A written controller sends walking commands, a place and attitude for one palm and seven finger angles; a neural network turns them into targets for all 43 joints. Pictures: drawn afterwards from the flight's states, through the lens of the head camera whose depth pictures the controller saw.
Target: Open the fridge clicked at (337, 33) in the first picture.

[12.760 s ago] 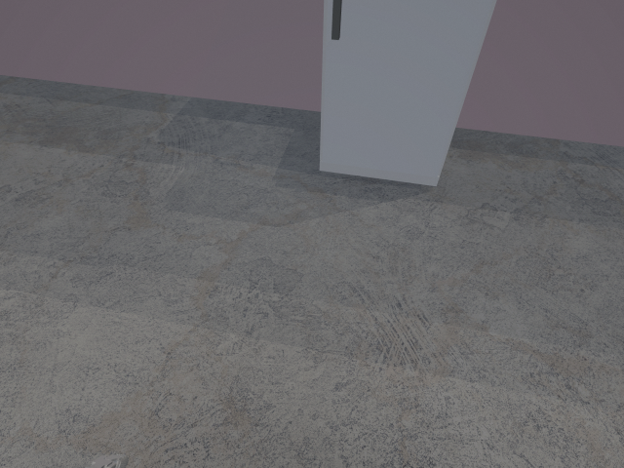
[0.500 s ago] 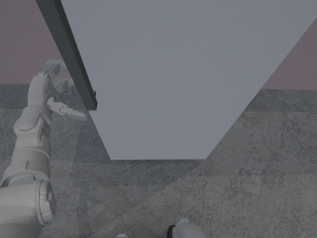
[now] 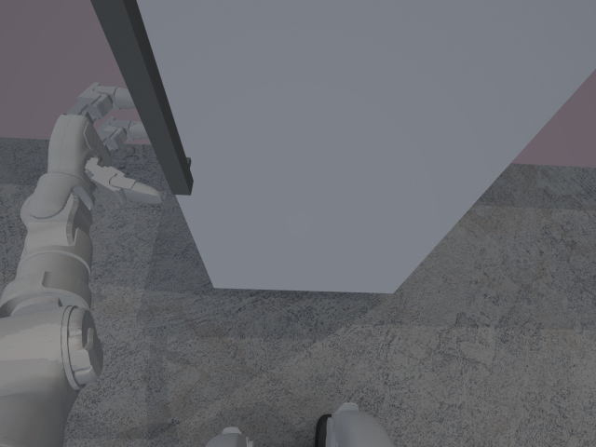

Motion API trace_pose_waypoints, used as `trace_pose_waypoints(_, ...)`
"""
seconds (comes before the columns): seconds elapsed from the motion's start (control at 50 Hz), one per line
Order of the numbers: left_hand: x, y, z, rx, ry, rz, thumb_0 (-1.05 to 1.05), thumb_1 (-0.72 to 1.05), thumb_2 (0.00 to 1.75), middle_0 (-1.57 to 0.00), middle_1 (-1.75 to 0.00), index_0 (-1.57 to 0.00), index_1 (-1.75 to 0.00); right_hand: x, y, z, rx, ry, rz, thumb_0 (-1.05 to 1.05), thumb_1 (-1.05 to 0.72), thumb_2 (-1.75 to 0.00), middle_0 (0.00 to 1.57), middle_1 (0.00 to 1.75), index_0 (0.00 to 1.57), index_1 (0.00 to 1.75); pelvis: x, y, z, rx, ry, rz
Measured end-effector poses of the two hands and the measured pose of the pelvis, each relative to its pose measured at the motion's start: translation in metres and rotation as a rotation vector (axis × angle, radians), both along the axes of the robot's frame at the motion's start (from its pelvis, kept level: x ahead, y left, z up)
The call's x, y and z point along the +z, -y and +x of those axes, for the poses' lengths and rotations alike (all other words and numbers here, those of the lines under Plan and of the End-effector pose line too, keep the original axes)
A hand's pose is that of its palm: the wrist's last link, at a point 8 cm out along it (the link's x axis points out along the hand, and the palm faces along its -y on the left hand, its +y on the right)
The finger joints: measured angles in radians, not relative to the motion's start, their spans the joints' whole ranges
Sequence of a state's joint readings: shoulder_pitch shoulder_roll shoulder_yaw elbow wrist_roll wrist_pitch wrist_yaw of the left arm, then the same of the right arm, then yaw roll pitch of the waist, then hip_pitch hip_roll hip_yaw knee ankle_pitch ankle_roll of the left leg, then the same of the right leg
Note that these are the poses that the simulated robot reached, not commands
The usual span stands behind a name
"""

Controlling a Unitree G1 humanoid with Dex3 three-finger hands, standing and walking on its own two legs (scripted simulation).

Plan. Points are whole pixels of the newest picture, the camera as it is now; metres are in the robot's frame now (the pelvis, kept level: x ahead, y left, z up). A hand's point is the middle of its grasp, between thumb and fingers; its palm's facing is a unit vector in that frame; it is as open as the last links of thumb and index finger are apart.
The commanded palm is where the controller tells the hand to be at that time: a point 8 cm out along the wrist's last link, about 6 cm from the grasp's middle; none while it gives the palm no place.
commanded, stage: slide the fingers in behind the handle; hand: left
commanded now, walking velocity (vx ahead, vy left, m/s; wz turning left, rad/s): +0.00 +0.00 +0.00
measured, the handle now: (155, 89) +0.52 +0.16 +0.15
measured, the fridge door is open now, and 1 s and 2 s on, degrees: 0 0 0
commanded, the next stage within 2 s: grip the handle and tug to test in 1.78 s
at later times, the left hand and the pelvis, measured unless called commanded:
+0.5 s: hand (155, 161) +0.46 +0.17 +0.09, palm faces -0.08 -1.00 -0.03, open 13.9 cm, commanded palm +0.43 +0.22 +0.09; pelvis +0.00 +0.00 +0.01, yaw -1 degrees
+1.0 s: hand (168, 159) +0.46 +0.15 +0.09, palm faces -0.08 -1.00 -0.02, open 13.9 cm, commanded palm +0.43 +0.21 +0.09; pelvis +0.00 -0.01 +0.00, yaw -1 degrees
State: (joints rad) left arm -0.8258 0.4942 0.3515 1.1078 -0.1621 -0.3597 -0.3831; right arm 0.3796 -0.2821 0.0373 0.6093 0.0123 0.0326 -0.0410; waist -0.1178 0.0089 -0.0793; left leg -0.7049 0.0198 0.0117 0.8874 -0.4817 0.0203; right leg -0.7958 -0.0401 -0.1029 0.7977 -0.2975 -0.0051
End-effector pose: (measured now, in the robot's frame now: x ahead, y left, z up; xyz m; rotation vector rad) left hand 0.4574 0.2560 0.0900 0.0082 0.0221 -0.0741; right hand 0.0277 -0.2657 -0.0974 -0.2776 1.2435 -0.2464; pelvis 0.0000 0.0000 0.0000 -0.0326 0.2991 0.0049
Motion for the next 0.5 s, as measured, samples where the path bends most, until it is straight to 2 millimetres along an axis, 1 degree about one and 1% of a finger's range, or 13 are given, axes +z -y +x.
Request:
trace_pose_waypoints(0.16, 0.000, 0.001, 0.000, 0.013, 0.000, 0.004, -0.01, -0.49, 0.30, -0.36, -1.25, -0.37, -1.27, -0.002, -0.003, -0.016, -0.007, -0.036, 0.011, 0.01, -0.91, -0.90, 0.20, 0.30, 0.20, 0.30, -0.002, 0.000, -0.004, 0.003, -0.008, -0.001)
trace_pose_waypoints(0.26, -0.004, 0.013, -0.002, -0.018, -0.012, 0.016, -0.01, -0.50, 0.30, -0.33, -1.23, -0.34, -1.24, -0.002, -0.006, -0.019, -0.022, -0.029, 0.027, 0.01, -0.91, -0.90, 0.20, 0.30, 0.20, 0.30, 0.000, 0.000, -0.003, -0.006, 0.000, 0.001)
trace_pose_waypoints(0.36, -0.005, 0.026, -0.006, -0.018, 0.002, -0.003, -0.01, -0.50, 0.30, -0.31, -1.21, -0.32, -1.22, 0.000, -0.008, -0.013, -0.041, 0.012, 0.038, 0.01, -0.91, -0.90, 0.20, 0.30, 0.20, 0.30, 0.002, 0.000, 0.000, -0.022, 0.015, 0.005)
trace_pose_waypoints(0.5, -0.001, 0.031, -0.016, -0.002, 0.011, 0.017, -0.01, -0.49, 0.30, -0.30, -1.20, -0.31, -1.21, 0.001, -0.009, 0.005, -0.034, 0.072, 0.057, 0.01, -0.91, -0.90, 0.20, 0.30, 0.20, 0.30, 0.005, 0.002, 0.002, -0.028, 0.035, 0.010)
